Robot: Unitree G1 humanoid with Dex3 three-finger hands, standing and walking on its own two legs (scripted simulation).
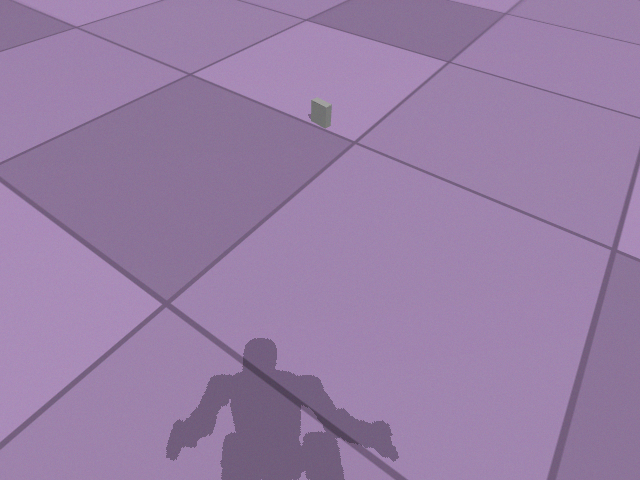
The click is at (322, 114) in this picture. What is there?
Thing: carton on end
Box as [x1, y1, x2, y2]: [311, 97, 331, 128]
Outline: 316,97 311,100 311,120 325,128 330,125 331,104
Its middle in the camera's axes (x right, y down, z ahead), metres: +0.02 -0.76 +2.28
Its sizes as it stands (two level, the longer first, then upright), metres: 0.116 0.046 0.133
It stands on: the floor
